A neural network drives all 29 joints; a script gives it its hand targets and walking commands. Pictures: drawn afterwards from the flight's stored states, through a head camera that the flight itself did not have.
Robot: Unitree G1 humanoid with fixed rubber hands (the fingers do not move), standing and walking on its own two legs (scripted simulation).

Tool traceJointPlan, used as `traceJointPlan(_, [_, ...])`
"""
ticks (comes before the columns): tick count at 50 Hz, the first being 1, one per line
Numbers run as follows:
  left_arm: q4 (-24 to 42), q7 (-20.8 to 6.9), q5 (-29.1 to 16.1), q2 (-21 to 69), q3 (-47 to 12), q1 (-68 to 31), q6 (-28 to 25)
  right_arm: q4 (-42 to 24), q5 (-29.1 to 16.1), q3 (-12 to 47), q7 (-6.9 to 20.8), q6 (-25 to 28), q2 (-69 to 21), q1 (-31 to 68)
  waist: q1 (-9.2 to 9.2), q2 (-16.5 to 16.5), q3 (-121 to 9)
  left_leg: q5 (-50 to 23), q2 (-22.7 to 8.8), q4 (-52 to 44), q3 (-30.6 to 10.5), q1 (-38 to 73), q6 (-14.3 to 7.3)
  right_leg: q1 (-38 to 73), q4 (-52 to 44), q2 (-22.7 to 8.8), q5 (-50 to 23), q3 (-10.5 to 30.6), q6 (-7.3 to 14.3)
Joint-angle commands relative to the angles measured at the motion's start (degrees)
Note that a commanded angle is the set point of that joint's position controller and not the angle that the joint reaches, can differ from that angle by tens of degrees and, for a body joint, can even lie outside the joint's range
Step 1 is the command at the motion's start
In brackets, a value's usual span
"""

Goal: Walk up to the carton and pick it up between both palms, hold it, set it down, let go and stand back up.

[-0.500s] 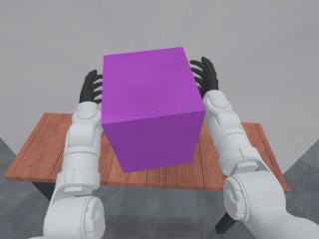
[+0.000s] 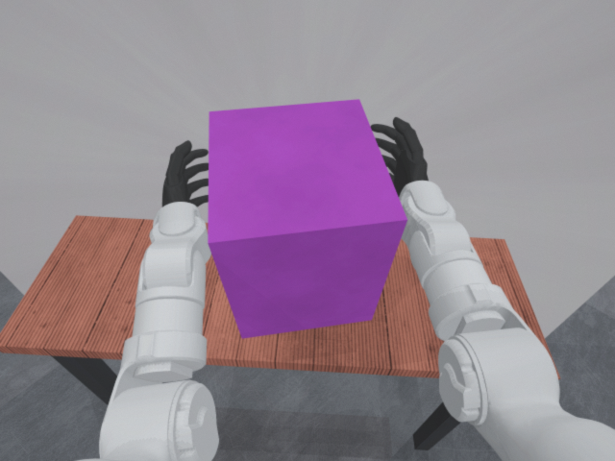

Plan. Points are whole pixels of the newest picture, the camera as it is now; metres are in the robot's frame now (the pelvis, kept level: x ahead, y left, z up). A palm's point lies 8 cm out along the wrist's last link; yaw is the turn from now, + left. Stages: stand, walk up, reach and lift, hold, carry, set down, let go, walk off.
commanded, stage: set down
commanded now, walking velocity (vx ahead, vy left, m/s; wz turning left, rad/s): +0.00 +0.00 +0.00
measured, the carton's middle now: (297, 225) +0.42 +0.03 +0.08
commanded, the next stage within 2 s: none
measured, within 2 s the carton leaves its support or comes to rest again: neither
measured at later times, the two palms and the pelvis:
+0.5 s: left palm (181, 219) +0.38 +0.18 +0.12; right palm (401, 187) +0.44 -0.11 +0.14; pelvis +0.00 -0.01 +0.00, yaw +0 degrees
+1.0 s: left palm (189, 231) +0.39 +0.18 +0.09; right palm (394, 194) +0.46 -0.10 +0.11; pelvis +0.01 -0.01 +0.00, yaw +0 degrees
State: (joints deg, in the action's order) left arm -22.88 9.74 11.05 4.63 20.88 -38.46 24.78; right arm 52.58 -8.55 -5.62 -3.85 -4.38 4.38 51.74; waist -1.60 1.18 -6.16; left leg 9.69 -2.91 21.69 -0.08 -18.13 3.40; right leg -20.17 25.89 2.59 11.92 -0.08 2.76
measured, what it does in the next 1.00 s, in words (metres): stands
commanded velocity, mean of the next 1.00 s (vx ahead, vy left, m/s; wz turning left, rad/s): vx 0.00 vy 0.00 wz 0.00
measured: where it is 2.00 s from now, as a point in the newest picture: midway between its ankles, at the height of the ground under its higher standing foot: outside the picture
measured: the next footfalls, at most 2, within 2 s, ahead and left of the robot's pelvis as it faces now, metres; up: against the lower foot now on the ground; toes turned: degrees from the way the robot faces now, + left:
none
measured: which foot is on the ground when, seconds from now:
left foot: down 0.00-1.00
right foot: down 0.00-1.00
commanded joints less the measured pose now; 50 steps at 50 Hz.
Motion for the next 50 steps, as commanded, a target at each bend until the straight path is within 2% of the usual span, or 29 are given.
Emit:
traceJointPlan(1, [7.95, -3.71, 1.93, 31.23, -21.63, -36.43, -4.05, -10.81, -2.88, 18.47, 7.8, 3.59, -27.58, 36.06, -9.98, -1.52, -30.92, -28.7, 1.95, 1.75, 1.23, 19.18, -1.05, 19.58, -6.74, 1.26, -26.91, -2.51, -3.12])
traceJointPlan(6, [8.43, -4.41, 1.89, 30.51, -20.36, -35.52, -4.25, -11.83, -2.8, 19.66, 7.22, 3.91, -28.12, 36.11, -10.21, -1.27, -31.27, -26.81, 2.44, 0.99, 1.52, 15.7, -1.24, 22.8, -5.1, 0.15, -33.25, -1.69, -4.28])
traceJointPlan(12, [6.89, -4.29, 2.31, 30.14, -18.63, -35.76, -5.61, -10.41, -1.2, 18.66, 7.78, 4.91, -28.63, 36.13, -10.79, -1.61, -31.9, -24.87, 2.62, 0.22, 1.79, 13.76, -1.42, 22.28, -4.72, -0.35, -33.18, -1.73, -4.44])
traceJointPlan(15, [4.52, -4.23, 3.14, 29.72, -17.24, -35.11, -6.17, -8.19, 0.28, 16.67, 8.49, 5.16, -27.97, 35.37, -10.99, -1.76, -30.26, -23.5, 2.42, -0.32, 1.99, 13.22, -1.46, 20.5, -5.16, -0.39, -30.77, -1.97, -4.21])
traceJointPlan(23, [-1.02, -3.84, 5.69, 29.42, -14.0, -34.98, -7.75, -0.37, 5.82, 8.27, 10.88, 6.29, -25.21, 33.62, -10.75, -2.81, -25.65, -20.33, 1.74, -1.33, 2.85, 14.09, -1.09, 12.8, -7.65, 0.31, -18.82, -3.38, -2.66])
traceJointPlan(28, [-1.65, -2.96, 5.93, 29.88, -13.77, -36.97, -9.78, 0.44, 8.7, 4.46, 11.88, 8.59, -24.86, 35.11, -10.74, -3.33, -27.42, -19.31, 1.62, -0.91, 3.5, 14.28, -0.73, 9.07, -8.29, 0.54, -14.68, -4.05, -1.83])
traceJointPlan(38, [-2.78, -1.58, 7.32, 30.68, -12.68, -35.6, -12.69, 2.77, 11.06, 2.06, 12.59, 11.33, -24.56, 32.95, -11.67, -3.38, -28.36, -22.28, 1.24, 0.01, 4.22, 13.65, -0.45, 6.61, -8.52, 0.54, -15.23, -3.89, -0.92])
traceJointPlan(50, [-2.54, -1.83, 8.09, 32.2, -12.07, -31.94, -14.46, 3.45, 12.48, 2.65, 12.21, 12.91, -25.18, 30.11, -11.53, -3.12, -29.55, -27.58, 1.02, 1.32, 4.51, 11.26, -0.2, 7.91, -7.03, 0.24, -24.29, -3.31, -0.96])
